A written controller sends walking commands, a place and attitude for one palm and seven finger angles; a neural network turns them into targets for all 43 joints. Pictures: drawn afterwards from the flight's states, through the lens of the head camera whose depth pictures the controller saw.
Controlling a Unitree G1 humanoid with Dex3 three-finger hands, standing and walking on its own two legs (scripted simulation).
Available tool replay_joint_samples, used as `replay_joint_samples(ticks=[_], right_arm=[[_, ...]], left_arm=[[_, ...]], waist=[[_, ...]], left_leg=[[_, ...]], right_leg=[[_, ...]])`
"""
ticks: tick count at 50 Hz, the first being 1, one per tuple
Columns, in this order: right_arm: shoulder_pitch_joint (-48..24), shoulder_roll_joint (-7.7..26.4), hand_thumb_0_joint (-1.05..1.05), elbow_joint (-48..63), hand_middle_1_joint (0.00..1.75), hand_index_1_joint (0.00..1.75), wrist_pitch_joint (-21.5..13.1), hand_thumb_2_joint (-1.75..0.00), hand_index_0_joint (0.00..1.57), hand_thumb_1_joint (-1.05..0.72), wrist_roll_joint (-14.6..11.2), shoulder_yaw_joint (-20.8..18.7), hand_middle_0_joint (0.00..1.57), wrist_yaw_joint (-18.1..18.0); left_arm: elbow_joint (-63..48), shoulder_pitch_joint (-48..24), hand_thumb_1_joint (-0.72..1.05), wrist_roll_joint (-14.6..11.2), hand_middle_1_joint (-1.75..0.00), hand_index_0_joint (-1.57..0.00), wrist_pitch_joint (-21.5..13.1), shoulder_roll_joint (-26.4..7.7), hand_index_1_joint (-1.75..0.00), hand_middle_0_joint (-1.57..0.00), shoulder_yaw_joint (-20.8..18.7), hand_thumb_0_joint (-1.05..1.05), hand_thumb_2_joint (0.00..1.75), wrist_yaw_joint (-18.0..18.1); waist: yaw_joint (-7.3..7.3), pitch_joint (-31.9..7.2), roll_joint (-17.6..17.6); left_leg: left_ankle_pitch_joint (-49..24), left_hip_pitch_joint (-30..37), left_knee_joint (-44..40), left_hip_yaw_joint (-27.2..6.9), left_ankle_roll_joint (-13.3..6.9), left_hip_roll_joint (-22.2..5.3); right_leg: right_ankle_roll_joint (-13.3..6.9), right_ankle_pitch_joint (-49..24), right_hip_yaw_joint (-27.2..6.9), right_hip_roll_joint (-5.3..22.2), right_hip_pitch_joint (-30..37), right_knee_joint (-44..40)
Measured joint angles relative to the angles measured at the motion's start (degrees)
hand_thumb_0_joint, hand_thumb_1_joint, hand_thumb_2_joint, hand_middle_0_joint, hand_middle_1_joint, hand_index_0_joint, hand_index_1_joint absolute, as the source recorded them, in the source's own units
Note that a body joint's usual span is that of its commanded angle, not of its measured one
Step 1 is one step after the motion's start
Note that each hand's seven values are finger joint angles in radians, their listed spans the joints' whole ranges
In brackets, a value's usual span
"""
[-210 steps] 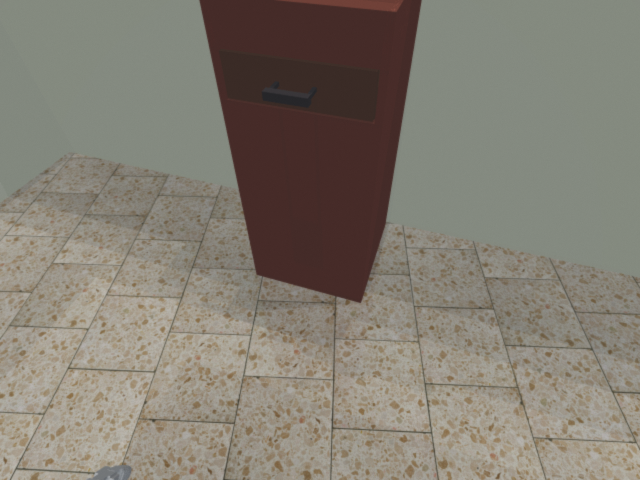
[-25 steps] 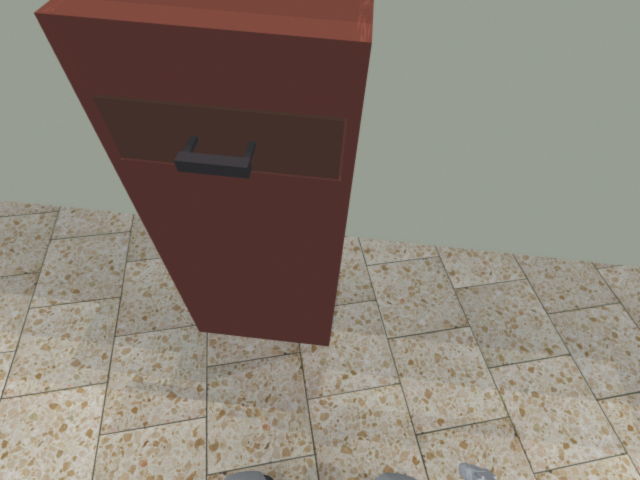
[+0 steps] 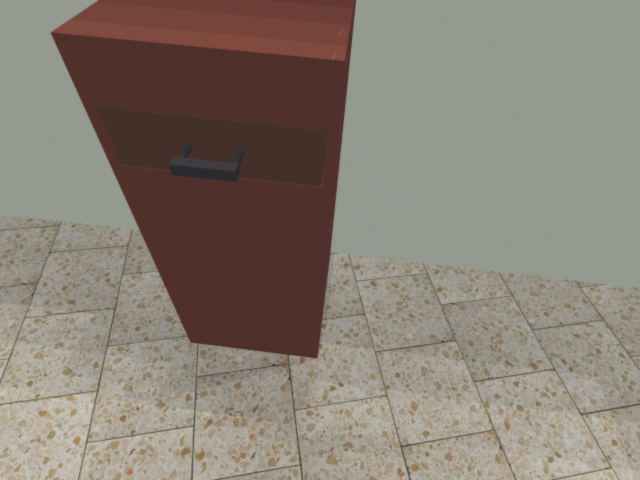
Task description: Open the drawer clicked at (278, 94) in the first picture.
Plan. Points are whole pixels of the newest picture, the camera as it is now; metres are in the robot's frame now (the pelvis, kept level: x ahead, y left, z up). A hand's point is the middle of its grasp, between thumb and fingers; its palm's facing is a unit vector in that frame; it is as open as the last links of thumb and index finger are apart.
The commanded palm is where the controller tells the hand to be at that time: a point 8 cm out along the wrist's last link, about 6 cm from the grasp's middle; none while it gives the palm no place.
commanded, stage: look again from close up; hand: left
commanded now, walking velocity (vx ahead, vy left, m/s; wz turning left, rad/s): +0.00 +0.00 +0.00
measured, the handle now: (209, 160) +0.60 +0.24 +0.05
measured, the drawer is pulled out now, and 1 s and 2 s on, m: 0.00 0.00 0.00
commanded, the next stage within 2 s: shuffle to correct the standing spot in 0.54 s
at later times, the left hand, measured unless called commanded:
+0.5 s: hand out of the picture -0.01 +0.17 -0.17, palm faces +0.01 -0.98 -0.21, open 7.4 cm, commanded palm none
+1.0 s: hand out of the picture +0.03 +0.18 -0.18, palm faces +0.07 -0.98 -0.19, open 7.4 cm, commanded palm none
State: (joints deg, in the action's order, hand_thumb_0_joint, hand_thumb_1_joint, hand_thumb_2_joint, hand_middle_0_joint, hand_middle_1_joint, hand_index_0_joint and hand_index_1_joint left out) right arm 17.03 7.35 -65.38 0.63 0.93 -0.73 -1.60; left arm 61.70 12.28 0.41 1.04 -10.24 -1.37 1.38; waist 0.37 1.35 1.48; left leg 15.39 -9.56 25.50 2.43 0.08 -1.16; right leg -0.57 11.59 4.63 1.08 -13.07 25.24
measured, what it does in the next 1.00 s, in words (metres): stands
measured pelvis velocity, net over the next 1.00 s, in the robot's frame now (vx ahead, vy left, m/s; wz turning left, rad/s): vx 0.04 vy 0.01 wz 0.00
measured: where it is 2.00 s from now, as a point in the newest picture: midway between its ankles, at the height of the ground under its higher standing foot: outside the picture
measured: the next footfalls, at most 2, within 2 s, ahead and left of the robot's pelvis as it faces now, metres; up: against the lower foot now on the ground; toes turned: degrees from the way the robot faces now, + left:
right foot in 1.52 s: +0.12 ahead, -0.07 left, +0.00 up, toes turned -3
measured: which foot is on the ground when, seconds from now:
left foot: down 0.00-1.00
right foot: down 0.00-1.00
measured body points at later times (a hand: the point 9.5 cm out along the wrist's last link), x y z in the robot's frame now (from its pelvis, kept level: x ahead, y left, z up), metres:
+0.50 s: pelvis +0.00 +0.00 +0.00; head +0.01 -0.02 +0.45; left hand -0.01 +0.22 -0.15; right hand -0.01 -0.20 -0.18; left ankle -0.02 +0.12 -0.74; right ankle +0.02 -0.11 -0.74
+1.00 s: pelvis +0.04 +0.01 -0.01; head +0.06 +0.01 +0.44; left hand +0.03 +0.23 -0.17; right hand +0.02 -0.21 -0.17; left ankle -0.02 +0.12 -0.74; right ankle +0.02 -0.11 -0.74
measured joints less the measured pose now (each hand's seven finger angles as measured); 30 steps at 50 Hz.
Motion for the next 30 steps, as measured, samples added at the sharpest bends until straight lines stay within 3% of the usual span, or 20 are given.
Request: replay_joint_samples(ticks=[3, 8, 13, 30], right_arm=[[-0.1, -0.1, 0.01, 1.0, 0.30, 0.30, 0.0, -0.90, 0.20, -0.90, -0.3, 0.4, 0.20, 0.4], [1.3, 1.2, 0.01, 5.0, 0.30, 0.30, -0.7, -0.90, 0.20, -0.92, 0.2, 0.5, 0.20, 0.8], [2.4, 1.6, 0.01, 5.6, 0.30, 0.30, -1.2, -0.90, 0.20, -0.92, 0.1, 1.2, 0.20, 0.9], [1.3, 1.0, 0.00, 1.7, 0.30, 0.30, -1.9, -0.90, 0.20, -0.91, -0.1, 2.0, 0.20, 0.4]], left_arm=[[0.9, 1.4, 0.93, 0.2, -0.30, -0.20, -0.8, 0.5, -0.30, -0.20, 1.1, 0.00, 0.90, 0.8], [1.4, 4.8, 0.92, 0.5, -0.30, -0.20, -1.0, 1.5, -0.30, -0.20, 2.2, 0.00, 0.90, 0.4], [1.9, 6.4, 0.91, 0.4, -0.30, -0.20, -1.2, 1.8, -0.30, -0.20, 2.4, 0.00, 0.90, 0.1], [3.3, 4.8, 0.92, 0.2, -0.30, -0.20, -2.0, 3.5, -0.30, -0.20, 2.3, 0.01, 0.90, 0.2]], waist=[[0.04, 0.0, -1.3], [-1.14, -0.8, -3.7], [-0.86, -1.3, -4.6], [-0.49, -0.1, -3.8]], left_leg=[[0.1, -0.8, 1.1, 0.2, 0.0, -0.3], [2.0, -2.7, 4.6, 0.7, -0.9, 0.6], [1.5, -1.3, 3.1, 1.1, -1.2, 1.4], [0.5, 1.2, -0.6, 1.0, -0.1, 0.9]], right_leg=[[-0.1, -0.6, -0.2, -0.3, -0.3, -0.2], [0.3, 1.7, -0.8, 0.8, -2.8, 4.4], [0.7, 2.1, -1.2, 1.6, -2.3, 4.7], [-0.1, 2.2, -1.1, 0.8, -0.7, 2.9]])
